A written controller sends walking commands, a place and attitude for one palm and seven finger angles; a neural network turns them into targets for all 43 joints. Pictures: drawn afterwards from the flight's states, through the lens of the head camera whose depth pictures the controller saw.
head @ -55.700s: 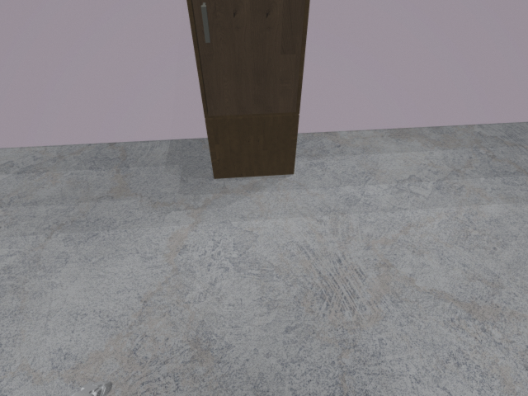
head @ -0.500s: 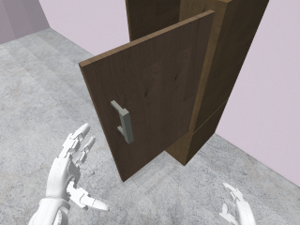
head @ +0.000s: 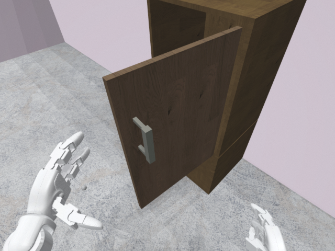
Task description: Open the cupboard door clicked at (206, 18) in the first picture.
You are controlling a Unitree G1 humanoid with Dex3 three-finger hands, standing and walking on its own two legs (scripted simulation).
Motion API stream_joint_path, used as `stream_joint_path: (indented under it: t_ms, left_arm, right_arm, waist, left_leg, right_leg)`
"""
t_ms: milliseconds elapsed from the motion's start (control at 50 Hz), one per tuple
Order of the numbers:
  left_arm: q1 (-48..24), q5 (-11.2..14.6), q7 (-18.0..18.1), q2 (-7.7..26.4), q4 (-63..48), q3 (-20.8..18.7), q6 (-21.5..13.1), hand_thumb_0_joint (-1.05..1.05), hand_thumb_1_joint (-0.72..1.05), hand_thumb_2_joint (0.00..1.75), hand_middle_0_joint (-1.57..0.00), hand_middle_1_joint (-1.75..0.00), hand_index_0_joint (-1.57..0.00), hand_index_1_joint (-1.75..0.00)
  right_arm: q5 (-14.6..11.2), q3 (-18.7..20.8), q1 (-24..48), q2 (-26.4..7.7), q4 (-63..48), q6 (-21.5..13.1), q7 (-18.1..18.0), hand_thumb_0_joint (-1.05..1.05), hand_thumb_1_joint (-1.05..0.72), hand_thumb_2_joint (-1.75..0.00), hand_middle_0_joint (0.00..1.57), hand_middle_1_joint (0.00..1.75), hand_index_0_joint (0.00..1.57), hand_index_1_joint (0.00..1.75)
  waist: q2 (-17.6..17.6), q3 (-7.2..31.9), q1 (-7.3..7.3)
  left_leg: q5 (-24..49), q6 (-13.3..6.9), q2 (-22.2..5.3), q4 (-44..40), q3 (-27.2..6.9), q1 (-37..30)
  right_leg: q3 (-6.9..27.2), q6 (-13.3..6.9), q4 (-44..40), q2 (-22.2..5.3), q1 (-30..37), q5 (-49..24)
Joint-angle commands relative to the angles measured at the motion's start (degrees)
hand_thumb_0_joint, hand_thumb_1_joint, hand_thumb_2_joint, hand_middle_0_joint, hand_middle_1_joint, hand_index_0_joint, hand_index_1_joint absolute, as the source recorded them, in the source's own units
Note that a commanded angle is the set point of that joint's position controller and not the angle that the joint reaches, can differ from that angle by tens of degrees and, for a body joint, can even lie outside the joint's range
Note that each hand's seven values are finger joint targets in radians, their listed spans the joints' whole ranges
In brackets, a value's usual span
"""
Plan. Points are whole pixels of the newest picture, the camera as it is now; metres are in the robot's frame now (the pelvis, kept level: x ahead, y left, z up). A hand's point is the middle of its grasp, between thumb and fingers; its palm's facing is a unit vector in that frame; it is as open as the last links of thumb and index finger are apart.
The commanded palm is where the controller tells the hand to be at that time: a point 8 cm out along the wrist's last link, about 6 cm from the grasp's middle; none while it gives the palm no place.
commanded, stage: draw the hand back to the body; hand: left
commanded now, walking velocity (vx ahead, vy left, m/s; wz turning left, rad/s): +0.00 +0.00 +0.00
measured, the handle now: (144, 140) +0.36 +0.10 +0.09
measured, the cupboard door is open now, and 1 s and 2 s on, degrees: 84 84 84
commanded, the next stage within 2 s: step back with the hand held close in 1.06 s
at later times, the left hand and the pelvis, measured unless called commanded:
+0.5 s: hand (47, 164) +0.23 +0.25 +0.16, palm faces +0.35 -0.85 -0.38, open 11.3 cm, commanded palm +0.18 +0.30 +0.18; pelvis +0.02 +0.02 +0.03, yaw -2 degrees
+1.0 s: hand (38, 162) +0.22 +0.26 +0.17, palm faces +0.41 -0.83 -0.39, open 7.5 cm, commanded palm +0.17 +0.30 +0.19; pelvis +0.02 +0.01 +0.03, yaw -2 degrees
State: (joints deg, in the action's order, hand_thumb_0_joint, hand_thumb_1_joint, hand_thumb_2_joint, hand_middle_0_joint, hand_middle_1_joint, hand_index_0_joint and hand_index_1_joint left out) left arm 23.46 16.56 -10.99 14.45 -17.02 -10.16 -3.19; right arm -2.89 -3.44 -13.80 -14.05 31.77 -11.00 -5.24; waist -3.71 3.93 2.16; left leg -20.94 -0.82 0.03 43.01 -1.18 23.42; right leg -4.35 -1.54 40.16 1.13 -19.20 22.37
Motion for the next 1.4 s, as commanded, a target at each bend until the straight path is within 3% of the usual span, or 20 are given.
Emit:
stream_joint_path:
  t_ms: [0,20,60,120,200,300,400,440,660,740,820,980,1020,1140,1160,1180,1200,1240,1280,1380]
  left_arm:
    - [-6.6,-8.3,11.0,10.2,-15.5,-4.6,-4.4,0.0,-0.26,0.4,-0.16,-0.3,-0.16,-0.3]
    - [-3.2,-8.7,12.5,8.6,-12.9,-3.9,-3.9,0.0,-0.22,0.42,-0.16,-0.3,-0.16,-0.3]
    - [-3.0,-10.7,14.6,9.1,-14.8,-3.6,-4.0,0.0,-0.15,0.45,-0.16,-0.3,-0.16,-0.3]
    - [-2.6,-12.2,16.7,10.3,-16.5,-4.5,-4.9,0.0,-0.05,0.5,-0.17,-0.3,-0.17,-0.3]
    - [-1.2,-13.2,18.3,11.6,-16.6,-6.4,-5.5,0.0,0.09,0.55,-0.17,-0.3,-0.17,-0.3]
    - [-2.1,-13.9,18.9,11.8,-17.5,-7.3,-6.0,0.0,0.27,0.63,-0.18,-0.3,-0.18,-0.3]
    - [-1.3,-13.9,18.9,12.3,-15.7,-9.4,-6.0,0.0,0.44,0.7,-0.18,-0.3,-0.18,-0.3]
    - [-0.7,-13.7,18.8,13.5,-16.6,-11.2,-6.1,0.0,0.51,0.74,-0.19,-0.3,-0.19,-0.3]
    - [-2.8,-13.2,18.8,16.5,-17.0,-16.5,-5.6,0.0,0.9,0.9,-0.2,-0.3,-0.2,-0.3]
    - [-2.2,-13.1,18.3,13.8,-15.0,-14.0,-5.3,0.0,0.9,0.9,-0.2,-0.3,-0.2,-0.3]
    - [-2.4,-13.2,18.5,14.9,-15.5,-14.7,-5.3,0.0,0.9,0.9,-0.2,-0.3,-0.2,-0.3]
    - [-3.4,-13.3,18.8,16.6,-17.5,-16.0,-5.9,0.0,0.9,0.9,-0.2,-0.3,-0.2,-0.3]
    - [-2.1,-12.9,18.7,15.5,-15.5,-15.5,-5.7,0.0,0.9,0.9,-0.2,-0.3,-0.2,-0.3]
    - [-2.3,-12.9,18.4,14.9,-14.6,-15.0,-6.1,0.0,0.9,0.9,-0.2,-0.3,-0.2,-0.3]
    - [-4.7,-12.7,18.6,17.1,-20.3,-16.4,-6.8,0.0,0.9,0.9,-0.2,-0.3,-0.2,-0.3]
    - [-13.8,-13.8,19.4,27.0,-22.5,-25.9,-9.6,0.0,0.9,0.9,-0.2,-0.3,-0.2,-0.3]
    - [-3.6,-12.8,18.4,20.5,-16.8,-21.4,-9.8,0.0,0.9,0.9,-0.2,-0.3,-0.2,-0.3]
    - [3.7,-13.0,17.5,16.6,-14.7,-17.9,-8.6,0.0,0.9,0.9,-0.2,-0.3,-0.2,-0.3]
    - [4.9,-13.0,17.4,16.1,-16.3,-17.3,-8.9,0.0,0.9,0.9,-0.2,-0.3,-0.2,-0.3]
    - [6.8,-13.1,18.4,18.8,-18.8,-19.3,-8.5,0.0,0.9,0.9,-0.2,-0.3,-0.2,-0.3]
  right_arm:
    - [2.0,2.2,7.7,-3.7,-8.6,-3.0,-1.7,0.0,-0.9,-0.9,0.2,0.3,0.2,0.3]
    - [2.0,2.3,7.1,-3.8,-8.4,-2.6,-1.7,0.0,-0.9,-0.9,0.2,0.3,0.2,0.3]
    - [2.1,2.3,7.7,-4.1,-7.9,-1.4,-1.4,0.0,-0.9,-0.9,0.2,0.3,0.2,0.3]
    - [2.5,2.5,8.2,-4.2,-7.3,-0.9,-1.2,0.0,-0.9,-0.9,0.2,0.3,0.2,0.3]
    - [2.8,2.6,8.8,-4.3,-6.4,-0.4,-1.0,0.0,-0.9,-0.9,0.2,0.3,0.2,0.3]
    - [2.9,2.9,9.3,-4.3,-5.4,0.2,-0.6,0.0,-0.9,-0.9,0.2,0.3,0.2,0.3]
    - [3.0,3.2,9.5,-4.4,-4.8,0.9,-0.1,0.0,-0.9,-0.9,0.2,0.3,0.2,0.3]
    - [3.0,3.5,9.4,-4.6,-4.8,1.2,0.1,0.0,-0.9,-0.9,0.2,0.3,0.2,0.3]
    - [2.8,4.2,9.6,-4.5,-4.3,2.7,0.8,0.0,-0.9,-0.9,0.2,0.3,0.2,0.3]
    - [2.7,4.5,9.7,-4.9,-4.2,3.2,1.0,0.0,-0.9,-0.9,0.2,0.3,0.2,0.3]
    - [2.9,4.6,9.7,-4.9,-4.3,3.3,0.9,0.0,-0.9,-0.9,0.2,0.3,0.2,0.3]
    - [2.9,4.3,10.4,-4.4,-3.9,2.8,0.6,0.0,-0.9,-0.9,0.2,0.3,0.2,0.3]
    - [2.8,4.3,10.6,-4.1,-3.9,2.7,0.5,0.0,-0.9,-0.9,0.2,0.3,0.2,0.3]
    - [2.8,4.6,10.7,-4.3,-3.6,2.7,0.6,0.0,-0.9,-0.9,0.2,0.3,0.2,0.3]
    - [2.7,4.6,11.0,-4.4,-4.4,2.3,0.6,0.0,-0.9,-0.9,0.2,0.3,0.2,0.3]
    - [2.0,3.6,10.3,-4.5,-6.4,3.3,0.7,0.0,-0.9,-0.9,0.2,0.3,0.2,0.3]
    - [2.6,4.5,10.6,-4.7,-5.0,3.9,0.4,0.0,-0.9,-0.9,0.2,0.3,0.2,0.3]
    - [2.6,5.1,10.3,-5.3,-6.0,5.2,0.8,0.0,-0.9,-0.9,0.2,0.3,0.2,0.3]
    - [2.6,5.5,10.1,-5.6,-6.3,5.9,0.8,0.0,-0.9,-0.9,0.2,0.3,0.2,0.3]
    - [2.1,6.2,9.3,-5.9,-7.5,7.8,0.2,0.0,-0.9,-0.9,0.2,0.3,0.2,0.3]
  waist:
    - [1.9,-0.1,0.23]
    - [4.6,-1.6,-0.05]
    - [1.5,-0.7,0.21]
    - [0.2,0.9,0.36]
    - [1.8,1.3,0.67]
    - [-0.4,0.8,0.68]
    - [1.1,-1.1,1.04]
    - [1.5,1.0,1.5]
    - [-1.0,1.0,1.58]
    - [0.2,-0.6,1.17]
    - [1.7,0.6,1.37]
    - [-2.3,0.0,1.65]
    - [-0.3,-2.0,1.57]
    - [0.8,-1.6,1.51]
    - [0.0,0.7,1.85]
    - [-3.3,-6.1,-0.35]
    - [2.2,-4.3,-0.51]
    - [5.0,-2.8,-0.8]
    - [2.3,0.2,-0.98]
    - [3.2,4.9,-1.24]
  left_leg:
    - [7.5,-0.4,0.8,-10.0,-0.6,-6.9]
    - [7.4,-0.4,0.5,-10.3,-0.6,-6.9]
    - [8.3,-0.5,0.2,-12.2,-0.6,-9.5]
    - [10.0,-0.4,-0.2,-14.9,-0.6,-12.2]
    - [13.4,-0.3,-0.6,-17.5,-0.3,-14.3]
    - [17.4,0.1,-1.1,-19.8,-0.4,-16.9]
    - [20.3,0.4,-1.5,-21.4,-0.4,-17.4]
    - [23.8,0.4,-1.5,-21.4,-0.2,-18.5]
    - [28.0,0.8,-1.8,-21.7,0.3,-20.3]
    - [26.2,0.4,-1.7,-22.1,0.7,-20.0]
    - [25.5,0.1,-1.4,-22.1,0.8,-20.2]
    - [22.5,0.3,-0.8,-22.1,0.9,-19.6]
    - [20.8,0.1,-0.9,-22.4,1.1,-19.3]
    - [19.9,-0.2,-0.9,-22.6,1.4,-19.7]
    - [20.7,-0.3,-0.8,-22.2,1.2,-20.4]
    - [16.5,-1.0,-1.2,-20.9,-0.2,-15.2]
    - [16.6,-1.3,-1.7,-19.2,-1.0,-14.9]
    - [18.4,-1.3,-1.8,-17.7,-0.2,-15.9]
    - [22.0,-1.0,-2.3,-17.3,0.2,-15.5]
    - [27.4,-0.8,-3.7,-16.8,0.2,-15.3]
  right_leg:
    - [4.8,0.4,-14.6,-1.8,0.3,-7.4]
    - [4.3,0.7,-14.8,-1.9,-0.1,-7.0]
    - [3.7,0.5,-15.2,-1.6,1.8,-8.0]
    - [3.2,0.4,-15.9,-1.5,5.0,-9.8]
    - [2.8,0.4,-17.1,-1.3,8.6,-13.1]
    - [2.5,0.4,-18.3,-1.0,10.7,-15.6]
    - [2.3,0.3,-19.4,-0.8,12.4,-17.5]
    - [2.4,0.3,-19.2,-0.8,14.0,-20.2]
    - [2.6,0.5,-20.7,-0.6,15.1,-22.8]
    - [2.6,0.7,-21.3,-0.7,14.5,-22.3]
    - [2.7,0.7,-21.5,-0.7,15.3,-23.0]
    - [3.1,0.3,-22.4,-0.8,15.7,-21.4]
    - [3.2,0.6,-22.9,-0.7,14.3,-20.1]
    - [3.4,0.7,-23.3,-0.8,14.4,-19.6]
    - [3.6,0.7,-23.1,-0.9,15.4,-20.6]
    - [7.2,0.4,-25.0,-3.4,10.1,-22.6]
    - [7.6,0.5,-24.8,-4.7,9.3,-23.9]
    - [8.0,0.8,-24.0,-5.6,8.2,-27.1]
    - [7.1,0.9,-22.0,-6.1,9.7,-30.2]
    - [6.4,1.4,-18.5,-5.9,10.8,-33.7]
